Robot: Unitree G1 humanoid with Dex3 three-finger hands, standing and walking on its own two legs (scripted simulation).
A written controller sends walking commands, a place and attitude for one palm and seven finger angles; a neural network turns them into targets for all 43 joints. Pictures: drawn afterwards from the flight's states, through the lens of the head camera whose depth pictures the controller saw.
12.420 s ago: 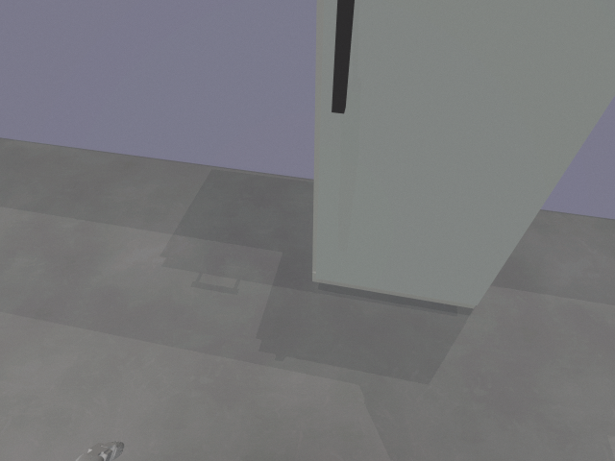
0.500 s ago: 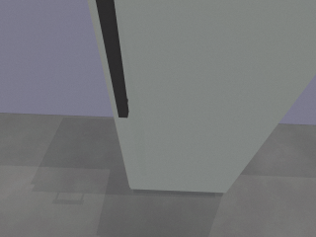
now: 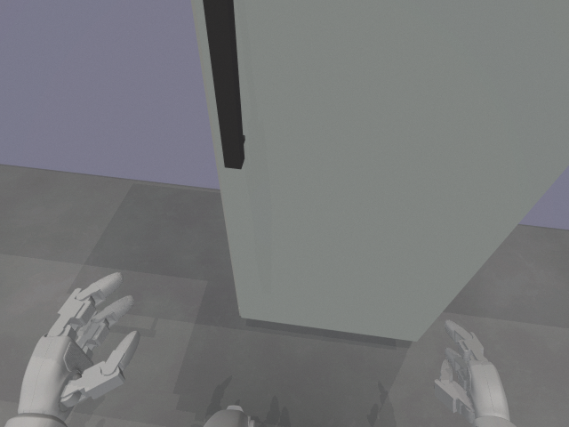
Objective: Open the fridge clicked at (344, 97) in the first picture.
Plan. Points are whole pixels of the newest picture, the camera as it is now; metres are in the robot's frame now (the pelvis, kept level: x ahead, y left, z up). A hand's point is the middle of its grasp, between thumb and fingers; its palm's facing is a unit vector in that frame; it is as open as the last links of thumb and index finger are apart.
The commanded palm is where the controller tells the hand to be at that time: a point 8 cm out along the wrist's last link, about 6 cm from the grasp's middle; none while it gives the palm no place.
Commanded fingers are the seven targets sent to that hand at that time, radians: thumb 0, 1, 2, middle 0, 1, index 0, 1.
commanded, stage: raise the hand to about handle height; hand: left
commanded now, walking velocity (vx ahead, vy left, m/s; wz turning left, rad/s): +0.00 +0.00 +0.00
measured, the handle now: (227, 32) +0.51 +0.13 +0.30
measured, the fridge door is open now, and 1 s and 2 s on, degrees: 0 0 0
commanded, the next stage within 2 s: move the hooked fingers beside the handle in 1.64 s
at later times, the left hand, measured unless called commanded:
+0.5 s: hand (73, 271) +0.24 +0.26 +0.14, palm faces +0.00 -1.00 -0.07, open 11.8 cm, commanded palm +0.21 +0.31 +0.16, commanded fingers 0.00 -0.24 0.41 -0.28 -1.03 -0.28 -1.03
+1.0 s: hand out of the picture +0.26 +0.31 +0.24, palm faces +0.06 -0.99 -0.12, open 13.9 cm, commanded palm +0.23 +0.35 +0.26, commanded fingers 0.00 -0.50 0.30 -0.30 -1.20 -0.30 -1.20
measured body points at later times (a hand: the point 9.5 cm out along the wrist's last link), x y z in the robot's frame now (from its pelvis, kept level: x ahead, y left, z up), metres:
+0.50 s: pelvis +0.01 +0.03 +0.03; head +0.01 +0.02 +0.48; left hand +0.24 +0.32 +0.15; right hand +0.17 -0.22 -0.04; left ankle +0.07 +0.12 -0.69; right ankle -0.01 -0.08 -0.69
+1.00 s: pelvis +0.00 +0.03 +0.05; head -0.03 +0.02 +0.50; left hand +0.25 +0.36 +0.25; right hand +0.20 -0.16 -0.01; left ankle +0.07 +0.12 -0.69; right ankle -0.01 -0.08 -0.69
